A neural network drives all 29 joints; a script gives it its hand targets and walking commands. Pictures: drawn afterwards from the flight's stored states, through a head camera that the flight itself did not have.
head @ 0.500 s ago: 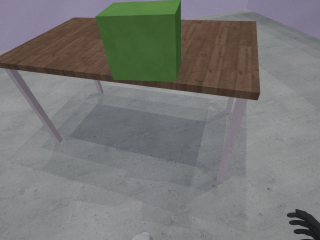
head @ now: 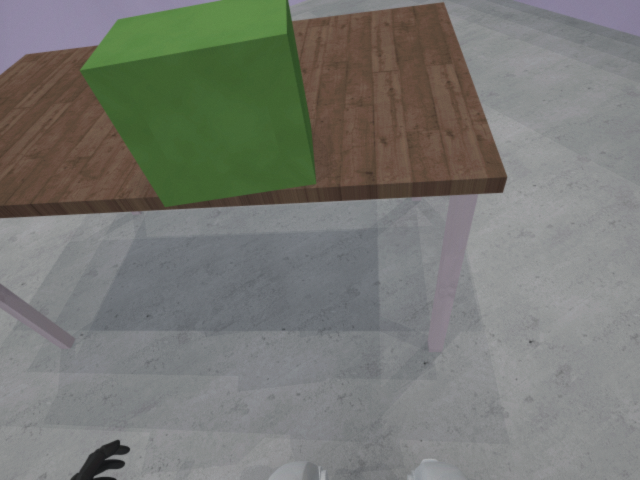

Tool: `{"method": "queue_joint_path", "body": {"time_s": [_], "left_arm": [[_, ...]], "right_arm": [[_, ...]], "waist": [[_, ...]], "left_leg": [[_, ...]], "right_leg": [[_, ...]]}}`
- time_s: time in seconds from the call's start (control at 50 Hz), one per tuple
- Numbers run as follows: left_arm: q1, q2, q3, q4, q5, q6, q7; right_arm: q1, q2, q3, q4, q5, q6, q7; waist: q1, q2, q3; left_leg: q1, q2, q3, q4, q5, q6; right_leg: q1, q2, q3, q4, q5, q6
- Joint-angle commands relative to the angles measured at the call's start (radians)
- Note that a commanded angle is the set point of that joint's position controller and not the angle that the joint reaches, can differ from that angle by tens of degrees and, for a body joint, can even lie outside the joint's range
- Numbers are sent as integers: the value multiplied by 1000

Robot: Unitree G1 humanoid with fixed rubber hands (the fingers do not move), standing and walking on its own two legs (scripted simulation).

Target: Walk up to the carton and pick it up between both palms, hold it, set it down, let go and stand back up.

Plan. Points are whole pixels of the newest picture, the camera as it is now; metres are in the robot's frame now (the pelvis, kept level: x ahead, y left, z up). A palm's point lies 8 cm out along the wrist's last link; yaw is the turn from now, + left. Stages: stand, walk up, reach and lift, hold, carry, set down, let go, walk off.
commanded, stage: walk up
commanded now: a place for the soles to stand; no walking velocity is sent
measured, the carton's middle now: (221, 105) +0.69 +0.17 +0.15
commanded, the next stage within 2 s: none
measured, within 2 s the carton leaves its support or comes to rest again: neither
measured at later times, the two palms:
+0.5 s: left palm (9, 437) +0.24 +0.49 -0.07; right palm (488, 426) +0.20 -0.17 -0.05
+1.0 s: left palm (19, 348) +0.36 +0.51 -0.03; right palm (427, 386) +0.25 -0.10 -0.06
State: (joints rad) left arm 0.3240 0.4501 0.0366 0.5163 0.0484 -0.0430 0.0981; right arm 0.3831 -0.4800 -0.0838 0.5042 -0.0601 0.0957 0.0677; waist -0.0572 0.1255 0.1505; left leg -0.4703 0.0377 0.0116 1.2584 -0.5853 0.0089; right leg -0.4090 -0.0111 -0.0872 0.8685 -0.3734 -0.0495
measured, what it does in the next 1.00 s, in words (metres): steps to the left: left foot, then right foot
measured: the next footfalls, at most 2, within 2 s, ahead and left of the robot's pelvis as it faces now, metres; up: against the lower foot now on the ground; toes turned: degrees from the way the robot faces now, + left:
left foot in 0.28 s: +0.27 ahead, +0.36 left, +0.00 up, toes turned -6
right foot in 0.62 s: +0.25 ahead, +0.12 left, +0.00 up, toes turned -6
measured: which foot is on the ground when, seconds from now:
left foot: up 0.00-0.26, down 0.28-1.00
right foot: down 0.00-0.30, up 0.32-0.60, down 0.62-1.00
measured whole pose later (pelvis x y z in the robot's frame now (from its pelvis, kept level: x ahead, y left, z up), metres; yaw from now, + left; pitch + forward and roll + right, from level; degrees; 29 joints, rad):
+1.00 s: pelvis +0.18 +0.21 +0.03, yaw -7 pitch -4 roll +1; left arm 0.13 0.44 -0.02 0.77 -0.03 0.00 0.00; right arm 0.24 -0.45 0.03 0.73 0.02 -0.03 0.01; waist 0.00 0.02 0.08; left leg -0.17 0.01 0.09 0.62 -0.38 0.01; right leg -0.32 -0.04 -0.02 0.63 -0.24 0.01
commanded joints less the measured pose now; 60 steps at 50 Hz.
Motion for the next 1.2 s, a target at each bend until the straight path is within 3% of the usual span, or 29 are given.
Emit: {"method": "queue_joint_path", "body": {"time_s": [0.0,0.08,0.14,0.18,0.22,0.24,0.26,0.28,0.3,0.32,0.36,0.4,0.46,0.52,0.54,0.56,0.58,0.6,0.62,0.64,0.68,0.74,0.78,0.8,0.82,0.86,0.94,1.04,1.18], "left_arm": [[95,298,110,-87,2,-29,20],[85,300,103,-97,-2,-33,12],[36,322,107,-120,-5,-28,0],[5,342,111,-135,-11,-20,-6],[-21,321,100,-143,-14,-6,-9],[16,255,75,-134,-15,0,-9],[66,167,46,-131,-34,1,-11],[14,172,44,-169,-72,2,-2],[6,245,78,-170,-67,13,8],[-8,285,88,-150,-66,19,5],[-14,294,91,-79,-67,7,-6],[29,259,82,-37,-63,4,-13],[11,221,70,-18,-48,15,-40],[42,184,64,34,-53,17,-63],[74,184,67,57,-56,14,-63],[78,206,76,69,-50,13,-62],[48,252,88,62,-44,14,-57],[-1,319,95,29,-40,10,-51],[-52,305,87,1,-41,8,-44],[-74,283,84,6,-33,4,-42],[-112,253,65,34,-41,4,-48],[-209,232,31,41,-70,19,-70],[-203,186,18,63,-77,26,-88],[-189,200,22,91,-74,31,-89],[-215,212,27,102,-74,32,-87],[-279,209,18,127,-74,22,-88],[-264,173,4,205,-87,18,-87],[-283,170,3,295,-82,26,-93],[-281,160,3,411,-74,21,-99]], "right_arm": [[-26,-165,-72,-149,5,-28,-1],[-93,-132,-62,-166,23,-26,12],[-99,-135,-62,-161,41,-31,21],[-66,-155,-77,-137,46,-35,23],[56,-175,-94,-86,51,-43,19],[121,-211,-106,-44,47,-56,12],[154,-284,-123,-38,33,-67,3],[105,-359,-133,-89,31,-73,-4],[42,-360,-135,-106,42,-71,-4],[12,-345,-133,-102,48,-72,-11],[-23,-283,-112,-75,47,-69,-32],[-56,-256,-85,-62,40,-78,-48],[-109,-235,-54,-55,34,-95,-47],[-213,-177,-13,-60,44,-109,-52],[-227,-160,0,-54,47,-106,-48],[-205,-136,13,-42,55,-105,-47],[-150,-118,25,-33,66,-107,-45],[-86,-118,31,-25,77,-103,-43],[-70,-205,1,-3,84,-79,-52],[-97,-224,-16,5,83,-63,-63],[-72,-218,-16,29,81,-77,-65],[12,-225,-5,97,78,-115,-72],[-110,-273,-9,82,73,-131,-82],[-169,-252,4,85,76,-134,-77],[-160,-208,21,101,79,-138,-70],[-109,-187,30,141,87,-141,-67],[-167,-195,34,198,79,-148,-68],[-243,-177,39,251,81,-138,-66],[-305,-151,35,335,77,-136,-61]], "waist": [[76,-272,-129],[84,-369,-71],[72,-444,-50],[46,-429,-52],[-27,-346,-64],[-57,-154,-110],[-83,104,-148],[-100,209,-170],[-74,143,-128],[-57,90,-64],[-26,6,-5],[5,73,-11],[42,118,23],[111,86,12],[130,78,-14],[137,24,-45],[131,-106,-88],[100,-244,-174],[100,-182,-177],[111,-202,-124],[83,-220,-129],[15,-212,-225],[63,-143,-223],[90,-196,-204],[79,-250,-200],[34,-246,-225],[58,-159,-204],[67,-66,-137],[74,-43,-139]], "left_leg": [[-254,86,-108,46,56,-12],[-184,100,-62,-133,167,-18],[-2,89,-20,-302,250,-11],[162,48,41,-373,241,-4],[388,10,67,-504,257,5],[510,-24,28,-525,190,19],[494,117,-219,-680,7,70],[391,310,-626,-920,-195,208],[320,417,-811,-1014,-324,315],[286,422,-782,-1002,-352,337],[291,336,-537,-899,-129,263],[230,311,-415,-833,126,221],[72,326,-311,-832,234,239],[-81,256,-105,-719,521,173],[-112,233,-67,-650,509,130],[-112,211,-53,-571,477,84],[-133,169,-7,-468,405,30],[-74,86,25,-322,228,-33],[29,44,-13,-281,-90,-17],[86,52,-59,-273,-109,12],[82,60,-75,-395,-45,29],[280,85,-94,-706,336,16],[199,211,-273,-831,348,53],[118,212,-245,-796,282,69],[84,180,-184,-766,290,48],[214,133,-112,-797,359,-1],[270,154,-103,-818,593,0],[262,162,-79,-901,551,1],[301,146,-40,-966,485,9]], "right_leg": [[239,-335,486,-400,103,-230],[135,-275,339,-378,234,-191],[-3,-230,248,-368,75,-144],[-123,-226,213,-344,-129,-124],[-270,-203,146,-178,-289,-88],[-335,-150,113,48,-332,-50],[-380,-62,64,329,-318,4],[-431,57,112,479,-346,33],[-420,5,185,561,-285,32],[-435,-40,211,566,-236,27],[-406,-68,208,496,-170,8],[-292,-71,173,420,-181,7],[-117,-59,126,242,-218,13],[172,-42,87,-54,28,5],[273,-23,88,-141,136,-2],[334,-23,137,-212,200,-7],[384,-104,292,-317,236,-36],[320,-315,645,-442,183,-130],[176,-398,727,-489,-78,-230],[63,-397,710,-486,-162,-264],[133,-332,565,-440,0,-206],[108,-219,338,-302,349,-75],[148,-89,191,-178,343,10],[225,-80,174,-240,234,11],[290,-103,214,-301,233,-2],[242,-153,254,-314,356,-24],[242,-128,192,-341,417,2],[230,-113,164,-391,353,18],[269,-121,160,-456,384,19]]}}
